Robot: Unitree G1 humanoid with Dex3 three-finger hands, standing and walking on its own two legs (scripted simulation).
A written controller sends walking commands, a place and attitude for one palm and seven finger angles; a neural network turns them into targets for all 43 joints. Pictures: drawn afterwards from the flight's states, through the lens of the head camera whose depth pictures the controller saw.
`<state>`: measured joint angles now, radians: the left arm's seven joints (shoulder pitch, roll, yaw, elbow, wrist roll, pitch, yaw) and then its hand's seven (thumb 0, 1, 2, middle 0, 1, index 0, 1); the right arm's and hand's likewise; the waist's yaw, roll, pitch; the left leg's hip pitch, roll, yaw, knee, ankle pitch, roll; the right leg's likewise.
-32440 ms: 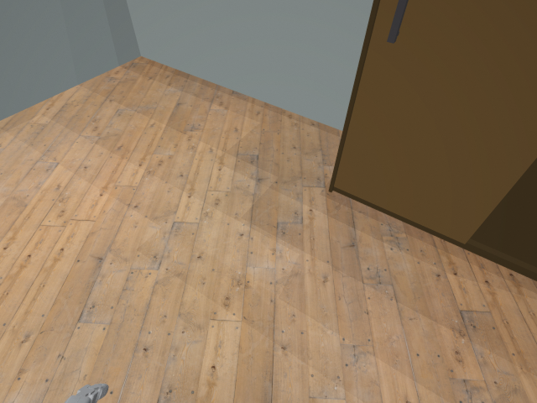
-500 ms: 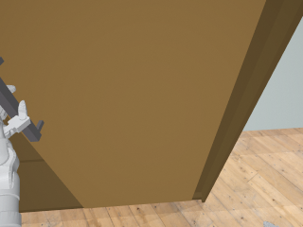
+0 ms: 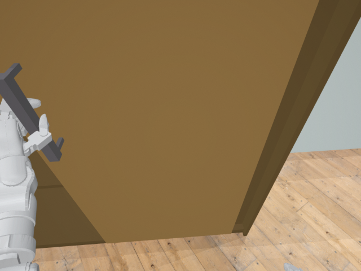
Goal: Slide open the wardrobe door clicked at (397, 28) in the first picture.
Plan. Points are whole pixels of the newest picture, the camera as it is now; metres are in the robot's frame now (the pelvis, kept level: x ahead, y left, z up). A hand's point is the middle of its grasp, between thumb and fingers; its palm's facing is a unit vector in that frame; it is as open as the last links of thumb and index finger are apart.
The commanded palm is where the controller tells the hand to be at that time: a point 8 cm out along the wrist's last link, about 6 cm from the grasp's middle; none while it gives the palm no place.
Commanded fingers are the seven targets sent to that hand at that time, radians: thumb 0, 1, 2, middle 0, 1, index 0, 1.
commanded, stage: stop walking and hold the door there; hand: left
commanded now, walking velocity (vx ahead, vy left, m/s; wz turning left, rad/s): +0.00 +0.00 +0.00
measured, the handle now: (37, 117) +0.38 +0.35 +0.17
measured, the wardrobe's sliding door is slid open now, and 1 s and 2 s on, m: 0.55 0.55 0.55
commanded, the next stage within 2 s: loosen the grip on the handle in 1.34 s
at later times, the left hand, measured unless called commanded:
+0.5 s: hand (47, 134) +0.35 +0.31 +0.15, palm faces +0.44 -0.88 -0.19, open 5.8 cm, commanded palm +0.31 +0.34 +0.12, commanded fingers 0.00 0.90 0.90 -0.45 -1.40 -0.45 -1.40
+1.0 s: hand (47, 134) +0.34 +0.31 +0.15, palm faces +0.40 -0.90 -0.15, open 5.7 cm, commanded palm +0.30 +0.34 +0.12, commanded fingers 0.00 0.90 0.90 -0.45 -1.40 -0.45 -1.40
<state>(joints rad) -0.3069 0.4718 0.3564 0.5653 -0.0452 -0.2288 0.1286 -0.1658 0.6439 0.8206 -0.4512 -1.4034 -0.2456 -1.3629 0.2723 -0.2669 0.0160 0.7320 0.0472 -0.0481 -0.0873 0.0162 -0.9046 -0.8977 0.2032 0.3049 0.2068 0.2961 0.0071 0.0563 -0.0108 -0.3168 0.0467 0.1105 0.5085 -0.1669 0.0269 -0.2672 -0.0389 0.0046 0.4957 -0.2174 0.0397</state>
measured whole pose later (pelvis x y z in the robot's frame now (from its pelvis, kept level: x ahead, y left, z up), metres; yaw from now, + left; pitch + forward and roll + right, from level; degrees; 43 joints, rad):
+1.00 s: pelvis -0.01 +0.07 +0.00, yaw +3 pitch -1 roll +0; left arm -0.35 0.31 0.19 0.38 -0.09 -0.16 0.15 -0.14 0.74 0.78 -0.46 -1.41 -0.27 -1.40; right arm 0.20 -0.27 0.03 0.67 0.03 -0.03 -0.09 0.01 -0.91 -0.90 0.20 0.30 0.20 0.30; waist 0.03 0.02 0.03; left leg -0.27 0.02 0.10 0.47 -0.17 0.03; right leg -0.20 0.01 -0.08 0.48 -0.26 -0.03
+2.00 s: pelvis -0.03 +0.06 -0.01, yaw +1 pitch +1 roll +0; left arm -0.39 0.38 0.27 0.48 -0.06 -0.18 0.11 -0.01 -0.51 0.22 -0.35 -1.27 -0.29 -1.23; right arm 0.28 -0.25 0.05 0.72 0.03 -0.15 -0.07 0.02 -0.91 -0.90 0.20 0.30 0.20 0.30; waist 0.00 0.02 -0.02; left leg -0.38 0.00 0.03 0.58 -0.21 0.03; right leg -0.32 0.04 -0.06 0.58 -0.27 -0.05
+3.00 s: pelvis +0.00 +0.07 -0.01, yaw +0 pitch +3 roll -1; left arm -0.04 0.46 0.53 0.22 -0.22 -0.14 -0.12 -0.02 -0.55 0.20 -0.26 -1.16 -0.25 -1.15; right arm 0.29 -0.26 0.03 0.66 0.04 -0.13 -0.10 0.02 -0.91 -0.90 0.20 0.30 0.20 0.30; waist 0.02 0.03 -0.08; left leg -0.41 0.00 0.05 0.64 -0.29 0.04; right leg -0.34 0.04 -0.04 0.61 -0.33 -0.03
